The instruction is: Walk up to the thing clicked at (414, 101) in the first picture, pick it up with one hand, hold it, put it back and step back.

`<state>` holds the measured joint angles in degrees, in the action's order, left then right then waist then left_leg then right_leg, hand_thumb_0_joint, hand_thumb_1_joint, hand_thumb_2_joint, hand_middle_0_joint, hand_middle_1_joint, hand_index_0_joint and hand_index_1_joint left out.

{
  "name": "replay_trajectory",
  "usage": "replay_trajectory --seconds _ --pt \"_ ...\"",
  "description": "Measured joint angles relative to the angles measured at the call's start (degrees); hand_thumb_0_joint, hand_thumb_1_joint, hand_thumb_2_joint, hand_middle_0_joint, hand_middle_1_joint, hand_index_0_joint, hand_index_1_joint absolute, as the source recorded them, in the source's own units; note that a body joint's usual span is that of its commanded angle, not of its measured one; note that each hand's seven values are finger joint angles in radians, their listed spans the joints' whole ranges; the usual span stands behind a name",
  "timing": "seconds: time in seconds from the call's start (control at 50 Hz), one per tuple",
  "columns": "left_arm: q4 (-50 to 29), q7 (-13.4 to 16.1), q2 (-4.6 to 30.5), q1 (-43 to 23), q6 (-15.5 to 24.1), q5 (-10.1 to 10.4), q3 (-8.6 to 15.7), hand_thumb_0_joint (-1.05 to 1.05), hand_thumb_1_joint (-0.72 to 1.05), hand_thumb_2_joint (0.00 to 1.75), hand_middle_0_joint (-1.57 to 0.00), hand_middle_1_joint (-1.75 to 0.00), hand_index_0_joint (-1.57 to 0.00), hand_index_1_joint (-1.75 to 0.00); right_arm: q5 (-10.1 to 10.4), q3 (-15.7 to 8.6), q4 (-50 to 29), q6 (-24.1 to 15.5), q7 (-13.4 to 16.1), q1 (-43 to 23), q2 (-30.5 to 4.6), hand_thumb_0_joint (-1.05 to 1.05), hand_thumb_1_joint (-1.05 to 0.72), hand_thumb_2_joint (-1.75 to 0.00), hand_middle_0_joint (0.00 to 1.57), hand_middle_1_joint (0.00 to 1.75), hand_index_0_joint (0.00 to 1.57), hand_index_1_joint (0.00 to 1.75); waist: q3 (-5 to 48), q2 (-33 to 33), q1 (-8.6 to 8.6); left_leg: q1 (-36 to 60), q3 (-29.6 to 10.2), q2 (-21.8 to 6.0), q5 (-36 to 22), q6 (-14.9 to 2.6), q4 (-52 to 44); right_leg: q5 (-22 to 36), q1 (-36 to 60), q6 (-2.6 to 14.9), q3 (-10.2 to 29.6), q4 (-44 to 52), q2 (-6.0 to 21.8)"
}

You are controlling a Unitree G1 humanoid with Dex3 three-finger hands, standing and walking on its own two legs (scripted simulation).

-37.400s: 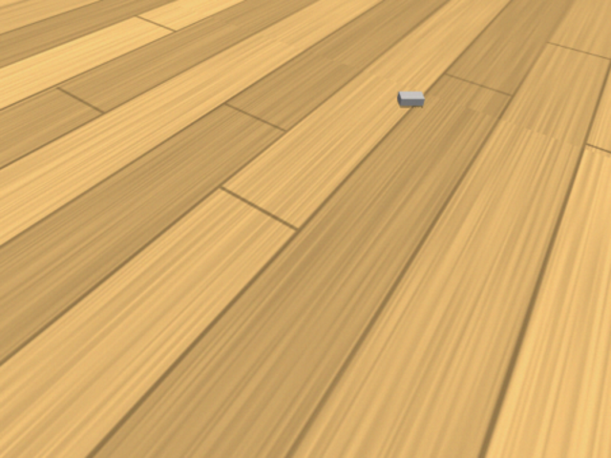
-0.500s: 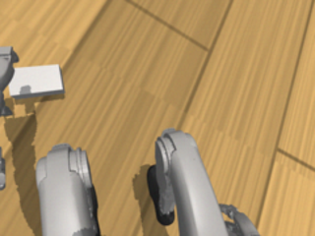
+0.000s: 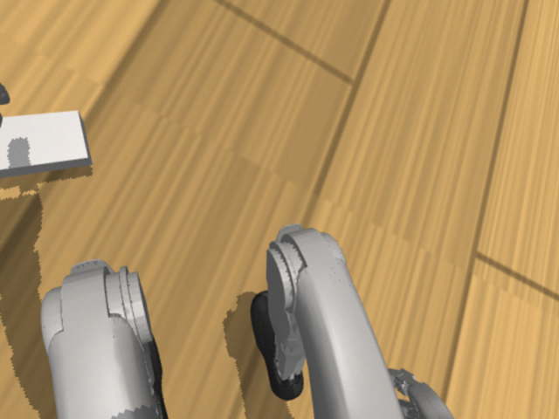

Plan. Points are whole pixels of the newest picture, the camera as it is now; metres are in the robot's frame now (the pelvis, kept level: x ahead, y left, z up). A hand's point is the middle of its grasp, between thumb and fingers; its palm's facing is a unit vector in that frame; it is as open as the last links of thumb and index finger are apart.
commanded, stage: rise first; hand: left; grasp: from above
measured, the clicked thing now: (37, 144) +0.52 +0.28 -0.30
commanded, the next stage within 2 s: approach in 1.34 s
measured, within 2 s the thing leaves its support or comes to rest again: neither
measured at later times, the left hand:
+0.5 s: hand out of the picture +0.48 +0.31 -0.19, palm faces -0.46 -0.08 -0.89, open 14.1 cm
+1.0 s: hand out of the picture +0.48 +0.31 -0.19, palm faces -0.45 -0.07 -0.89, open 14.0 cm
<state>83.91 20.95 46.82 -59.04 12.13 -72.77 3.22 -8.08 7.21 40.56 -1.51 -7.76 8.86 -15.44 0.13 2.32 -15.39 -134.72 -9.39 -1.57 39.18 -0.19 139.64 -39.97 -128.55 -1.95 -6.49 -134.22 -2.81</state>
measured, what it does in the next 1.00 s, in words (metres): stands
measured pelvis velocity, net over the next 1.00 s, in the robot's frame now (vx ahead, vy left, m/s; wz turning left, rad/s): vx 0.00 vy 0.00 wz -0.03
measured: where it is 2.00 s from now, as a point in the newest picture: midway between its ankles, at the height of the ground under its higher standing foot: (217, 382)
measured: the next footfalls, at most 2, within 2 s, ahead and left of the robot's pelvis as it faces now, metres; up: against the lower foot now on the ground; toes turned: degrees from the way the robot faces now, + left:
none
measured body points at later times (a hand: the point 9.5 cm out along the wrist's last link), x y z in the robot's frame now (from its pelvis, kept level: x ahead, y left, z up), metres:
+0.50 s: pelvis +0.00 +0.00 -0.01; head +0.26 +0.09 +0.35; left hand +0.50 +0.31 -0.14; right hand +0.04 -0.27 -0.10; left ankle +0.07 +0.13 -0.29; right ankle +0.10 -0.12 -0.29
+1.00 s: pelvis +0.00 +0.00 -0.01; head +0.26 +0.10 +0.35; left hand +0.50 +0.32 -0.14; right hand +0.04 -0.26 -0.09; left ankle +0.07 +0.13 -0.29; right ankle +0.10 -0.12 -0.29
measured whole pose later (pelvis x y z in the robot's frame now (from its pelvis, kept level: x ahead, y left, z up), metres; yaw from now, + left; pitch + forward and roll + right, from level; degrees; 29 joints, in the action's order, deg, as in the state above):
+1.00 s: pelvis +0.00 +0.00 -0.01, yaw -2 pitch +32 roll -11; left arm 86.3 20.8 51.5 -61.3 12.2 -72.7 3.1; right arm -9.0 10.9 38.6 -2.6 -8.4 8.9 -16.0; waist -2.5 3.3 -17.7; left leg -135.4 -11.1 -1.5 39.1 -0.3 141.4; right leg -39.4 -128.6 -2.4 -7.8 -134.7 -3.3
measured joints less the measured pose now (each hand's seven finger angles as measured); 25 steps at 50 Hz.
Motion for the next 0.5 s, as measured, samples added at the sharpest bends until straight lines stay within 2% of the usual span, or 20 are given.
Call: replay_trajectory --seconds 0.5 --pt "1.2 -0.43 3.48 -1.77 0.68 0.36 0.7 0.0 -0.51 0.98 -0.08 -1.03 -0.08 -1.02 -0.72 2.42 -1.08 -0.24 -0.32 -0.32 -0.73 0.0 -0.91 -0.9 0.21 0.3 0.21 0.3 -2.43 0.38 -1.39 -0.54 -1.28 -0.05 0.43 0.38 1.32 0.11 -0.51 0.0 -1.02 -0.68 -0.36"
